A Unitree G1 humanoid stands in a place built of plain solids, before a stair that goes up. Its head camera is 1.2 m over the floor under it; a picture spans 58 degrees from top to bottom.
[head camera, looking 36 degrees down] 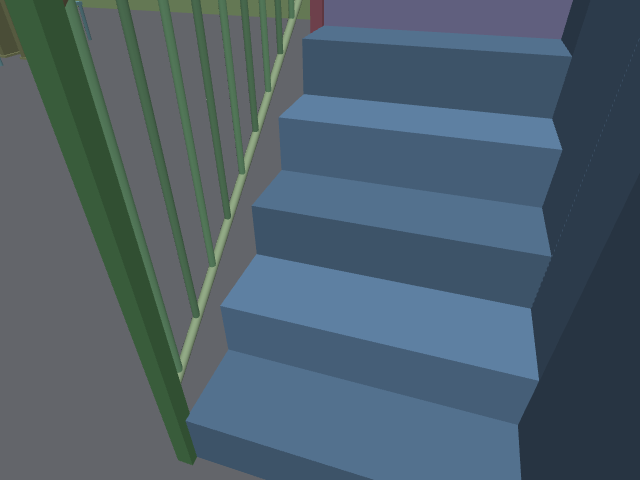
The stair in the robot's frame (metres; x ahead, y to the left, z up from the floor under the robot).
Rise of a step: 0.18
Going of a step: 0.24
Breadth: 0.81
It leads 17 degrees to the right of straight ahead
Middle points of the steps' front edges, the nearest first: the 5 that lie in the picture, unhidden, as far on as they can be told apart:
0.50 -0.04 0.18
0.73 -0.11 0.36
0.96 -0.18 0.54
1.19 -0.26 0.72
1.42 -0.33 0.90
